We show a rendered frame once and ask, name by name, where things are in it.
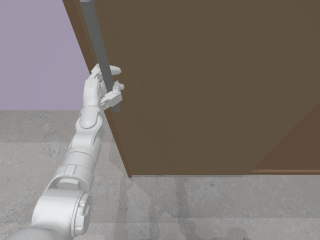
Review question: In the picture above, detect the wardrobe door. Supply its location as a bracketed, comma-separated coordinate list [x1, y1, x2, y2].
[73, 0, 320, 175]
[253, 102, 320, 170]

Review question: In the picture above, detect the robot left forearm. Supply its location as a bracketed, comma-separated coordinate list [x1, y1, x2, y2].
[31, 106, 106, 227]

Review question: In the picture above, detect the handle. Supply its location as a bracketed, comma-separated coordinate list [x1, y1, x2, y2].
[79, 0, 121, 112]

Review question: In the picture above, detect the robot left hand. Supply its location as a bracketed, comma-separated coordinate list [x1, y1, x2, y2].
[82, 63, 125, 113]

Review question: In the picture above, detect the left robot upper arm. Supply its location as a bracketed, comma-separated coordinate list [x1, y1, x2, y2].
[3, 188, 92, 240]

